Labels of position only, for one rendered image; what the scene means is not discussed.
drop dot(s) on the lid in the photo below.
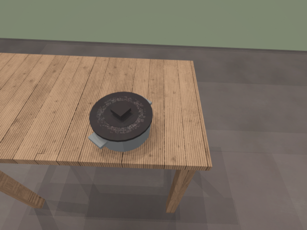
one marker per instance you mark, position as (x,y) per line
(110,127)

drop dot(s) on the table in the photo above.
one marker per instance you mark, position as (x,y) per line
(45,103)

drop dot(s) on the pot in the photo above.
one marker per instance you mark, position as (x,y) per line
(120,146)

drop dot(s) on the knob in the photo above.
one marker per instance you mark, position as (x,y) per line
(120,110)

